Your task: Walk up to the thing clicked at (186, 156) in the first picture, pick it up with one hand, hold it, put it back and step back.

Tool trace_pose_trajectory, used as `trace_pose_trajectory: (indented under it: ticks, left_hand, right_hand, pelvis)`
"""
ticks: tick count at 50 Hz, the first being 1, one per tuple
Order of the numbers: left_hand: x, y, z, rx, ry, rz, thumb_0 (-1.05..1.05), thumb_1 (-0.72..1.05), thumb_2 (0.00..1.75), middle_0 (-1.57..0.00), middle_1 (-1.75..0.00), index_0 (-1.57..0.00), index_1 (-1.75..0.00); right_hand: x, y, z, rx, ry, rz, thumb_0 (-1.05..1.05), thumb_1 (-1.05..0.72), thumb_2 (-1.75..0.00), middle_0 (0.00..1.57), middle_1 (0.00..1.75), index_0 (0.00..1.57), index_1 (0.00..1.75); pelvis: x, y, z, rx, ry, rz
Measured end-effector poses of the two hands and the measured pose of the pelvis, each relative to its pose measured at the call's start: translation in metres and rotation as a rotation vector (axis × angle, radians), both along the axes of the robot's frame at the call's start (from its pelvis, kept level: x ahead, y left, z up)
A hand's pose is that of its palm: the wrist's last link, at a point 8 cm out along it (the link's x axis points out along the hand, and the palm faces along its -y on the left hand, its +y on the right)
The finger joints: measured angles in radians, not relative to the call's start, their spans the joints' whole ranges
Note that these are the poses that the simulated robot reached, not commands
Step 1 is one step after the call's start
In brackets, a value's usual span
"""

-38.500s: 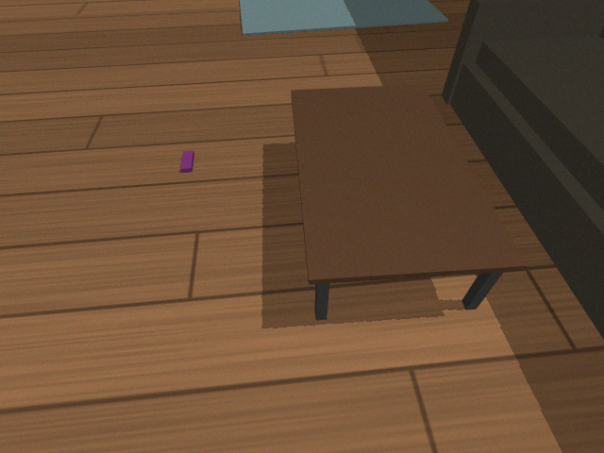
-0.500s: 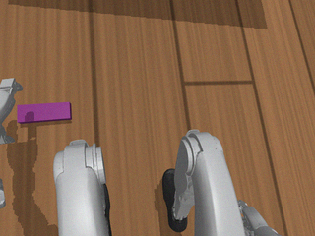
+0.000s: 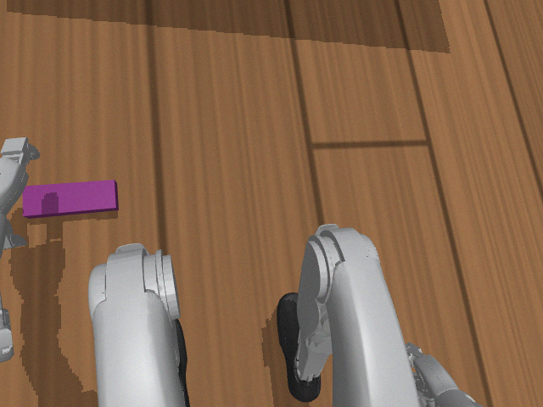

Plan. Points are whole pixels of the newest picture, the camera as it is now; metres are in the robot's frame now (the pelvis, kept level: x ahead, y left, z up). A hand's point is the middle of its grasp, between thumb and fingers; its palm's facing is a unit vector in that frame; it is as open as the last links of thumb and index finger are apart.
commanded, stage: rise first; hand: left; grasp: from above
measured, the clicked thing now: (72, 198) +0.43 +0.32 -0.30
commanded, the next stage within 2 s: approach in 1.04 s
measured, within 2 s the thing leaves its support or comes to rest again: neither
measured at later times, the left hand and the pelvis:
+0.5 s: hand (12, 207) +0.38 +0.36 -0.17, palm faces -0.44 -0.11 -0.89, open 13.8 cm; pelvis +0.00 +0.00 +0.00, yaw +0 degrees
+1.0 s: hand (5, 204) +0.39 +0.37 -0.17, palm faces -0.45 -0.10 -0.89, open 13.4 cm; pelvis +0.00 +0.00 +0.00, yaw +0 degrees
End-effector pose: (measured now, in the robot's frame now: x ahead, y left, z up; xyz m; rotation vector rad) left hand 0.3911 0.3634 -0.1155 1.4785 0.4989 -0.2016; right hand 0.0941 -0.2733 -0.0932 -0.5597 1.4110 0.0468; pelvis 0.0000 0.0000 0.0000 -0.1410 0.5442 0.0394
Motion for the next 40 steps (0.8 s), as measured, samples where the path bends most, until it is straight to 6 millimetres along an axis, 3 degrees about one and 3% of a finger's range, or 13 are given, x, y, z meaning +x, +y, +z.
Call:
trace_pose_trajectory:
  ticks: [11, 25, 40]
  left_hand:
    - [-0.001, 0.004, 0.004, 0.006, 0.04, 0.008, 0.0, -0.48, 0.98, -0.15, -0.94, -0.14, -0.96]
    - [-0.001, -0.005, 0.003, -0.022, 0.016, -0.029, 0.0, -0.47, 0.97, -0.16, -0.93, -0.15, -0.95]
    - [0.004, 0.001, -0.003, -0.001, 0.014, -0.002, 0.0, -0.43, 0.93, -0.18, -0.93, -0.18, -0.93]
  right_hand:
    - [0.0, 0.002, 0.0, 0.015, -0.001, 0.006, 0.0, -0.9, -0.9, 0.21, 0.3, 0.2, 0.29]
    - [-0.006, -0.001, 0.0, 0.01, 0.0, -0.002, 0.0, -0.9, -0.9, 0.21, 0.3, 0.2, 0.29]
    - [-0.013, 0.0, -0.003, 0.006, 0.019, 0.013, 0.0, -0.9, -0.9, 0.21, 0.3, 0.2, 0.29]
  pelvis:
    - [-0.001, 0.0, 0.002, 0.002, 0.0, 0.005]
    - [-0.003, -0.001, -0.001, 0.002, -0.016, 0.0]
    - [-0.003, -0.001, -0.006, -0.001, -0.018, -0.001]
